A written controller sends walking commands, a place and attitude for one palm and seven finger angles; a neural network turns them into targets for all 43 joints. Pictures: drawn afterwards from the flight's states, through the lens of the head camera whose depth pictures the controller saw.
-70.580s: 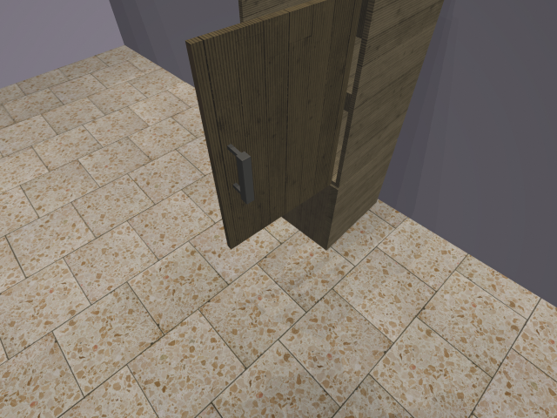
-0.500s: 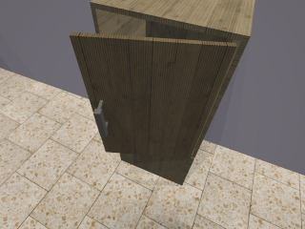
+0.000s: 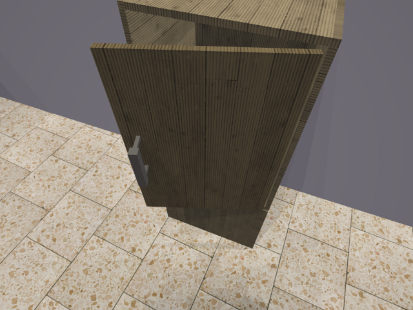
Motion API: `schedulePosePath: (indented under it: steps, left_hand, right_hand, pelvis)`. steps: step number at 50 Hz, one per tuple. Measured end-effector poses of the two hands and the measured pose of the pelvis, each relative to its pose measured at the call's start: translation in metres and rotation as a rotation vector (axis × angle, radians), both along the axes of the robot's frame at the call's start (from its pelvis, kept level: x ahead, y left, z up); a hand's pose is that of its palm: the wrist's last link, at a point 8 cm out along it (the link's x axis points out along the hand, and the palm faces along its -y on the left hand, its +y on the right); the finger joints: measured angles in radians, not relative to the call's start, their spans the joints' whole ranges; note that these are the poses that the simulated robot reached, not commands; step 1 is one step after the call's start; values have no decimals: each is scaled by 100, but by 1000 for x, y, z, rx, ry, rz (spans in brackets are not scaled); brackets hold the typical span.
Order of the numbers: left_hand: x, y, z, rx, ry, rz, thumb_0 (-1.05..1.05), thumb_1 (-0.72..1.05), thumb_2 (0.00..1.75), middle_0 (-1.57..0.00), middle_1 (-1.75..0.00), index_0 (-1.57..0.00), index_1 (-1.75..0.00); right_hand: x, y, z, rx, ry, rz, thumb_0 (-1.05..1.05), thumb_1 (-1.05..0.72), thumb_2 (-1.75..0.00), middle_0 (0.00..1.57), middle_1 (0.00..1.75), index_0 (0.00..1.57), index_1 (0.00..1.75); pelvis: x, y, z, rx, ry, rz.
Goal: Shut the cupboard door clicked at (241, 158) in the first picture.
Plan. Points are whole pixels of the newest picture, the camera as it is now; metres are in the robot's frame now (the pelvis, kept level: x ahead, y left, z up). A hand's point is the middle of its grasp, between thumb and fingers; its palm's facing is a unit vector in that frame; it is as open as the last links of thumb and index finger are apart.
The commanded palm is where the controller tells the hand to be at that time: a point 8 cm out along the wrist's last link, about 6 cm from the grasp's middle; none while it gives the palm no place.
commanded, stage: raise the hand and make a fist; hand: left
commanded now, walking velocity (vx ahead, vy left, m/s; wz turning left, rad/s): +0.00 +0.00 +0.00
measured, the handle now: (140, 161) +0.46 +0.21 -0.04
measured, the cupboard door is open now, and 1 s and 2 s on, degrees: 20 20 20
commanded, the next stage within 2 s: bring the fist close to the handle in 1.98 s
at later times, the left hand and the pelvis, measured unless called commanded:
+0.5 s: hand out of the picture +0.11 +0.19 -0.08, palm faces +0.10 -1.00 -0.01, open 6.1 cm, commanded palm +0.11 +0.24 -0.06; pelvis -0.06 -0.03 -0.11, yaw +2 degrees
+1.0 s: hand (105, 298) +0.15 +0.20 -0.06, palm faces +0.04 -1.00 -0.03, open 3.8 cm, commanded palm +0.12 +0.25 -0.05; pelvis -0.06 +0.00 -0.10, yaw +1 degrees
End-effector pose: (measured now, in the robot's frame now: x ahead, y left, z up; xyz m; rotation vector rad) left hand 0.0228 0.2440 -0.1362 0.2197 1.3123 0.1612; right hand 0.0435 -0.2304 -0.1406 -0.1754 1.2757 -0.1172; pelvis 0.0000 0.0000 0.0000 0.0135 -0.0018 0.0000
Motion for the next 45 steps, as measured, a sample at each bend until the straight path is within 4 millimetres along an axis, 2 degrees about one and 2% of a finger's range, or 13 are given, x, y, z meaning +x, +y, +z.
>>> schedulePosePath:
  steps: [4,5,7,11,14,16,18,22,24,28,34,40,45]
  left_hand:
    - [1,-1,-1,3,3,-4,1,90,90,-20,-30,-20,-30]
    - [11,3,5,-2,-60,59,1,90,90,-20,-30,-20,-30]
    - [48,9,36,27,-353,91,2,90,90,-21,-30,-20,-31]
    - [111,2,111,21,-898,75,2,91,90,-23,-33,-22,-33]
    - [132,-5,125,-44,-1174,10,1,91,90,-26,-36,-25,-36]
    - [130,-11,120,-95,-1289,-77,1,91,90,-28,-39,-28,-39]
    - [119,-15,104,-138,-1334,-155,1,91,90,-31,-42,-31,-43]
    - [83,-12,69,-184,-1261,-131,1,90,90,-38,-50,-38,-50]
    - [67,-8,61,-166,-1240,-87,1,90,90,-42,-54,-41,-54]
    - [57,-6,71,-115,-1293,-90,2,90,90,-49,-61,-48,-61]
    - [86,-10,82,-181,-1315,-178,2,90,90,-60,-73,-59,-73]
    - [106,-4,82,-202,-1226,-152,2,90,90,-71,-85,-70,-85]
    - [106,7,84,-165,-1246,-127,2,90,90,-80,-95,-79,-95]
  right_hand:
    - [-1,-7,2,-17,8,-7,0,-91,-90,20,30,20,30]
    - [1,-10,4,-34,-27,-8,0,-91,-90,20,30,20,30]
    - [10,-17,11,-77,-172,-23,0,-91,-90,20,30,20,30]
    - [40,-27,19,-73,-435,-3,1,-91,-90,20,30,20,30]
    - [67,-35,15,-63,-557,40,1,-91,-90,20,30,20,30]
    - [84,-39,12,-63,-622,76,1,-91,-90,20,30,20,30]
    - [100,-42,8,-65,-684,106,1,-90,-90,20,30,20,30]
    - [122,-41,-2,-64,-777,143,1,-91,-90,20,30,20,30]
    - [126,-36,-8,-61,-800,158,1,-91,-90,20,30,20,30]
    - [120,-21,-21,-48,-790,187,1,-91,-90,20,30,20,30]
    - [86,-4,-42,-19,-686,156,1,-90,-90,20,30,20,30]
    - [51,-3,-44,-28,-582,66,1,-90,-90,20,30,20,30]
    - [41,-7,-41,-70,-533,57,1,-90,-90,20,30,20,30]
  pelvis:
    - [1,-1,0,-7,1,-3]
    - [-2,-1,-1,-12,-3,0]
    - [-6,-3,-6,-4,1,5]
    - [-12,-8,-20,13,53,58]
    - [-25,-15,-39,8,131,46]
    - [-34,-20,-55,7,181,37]
    - [-43,-25,-73,8,219,31]
    - [-57,-30,-100,-5,243,35]
    - [-62,-32,-108,-17,244,41]
    - [-69,-32,-117,-43,242,52]
    - [-74,-28,-116,-65,250,54]
    - [-67,-16,-104,-60,263,36]
    - [-61,-6,-101,-61,277,30]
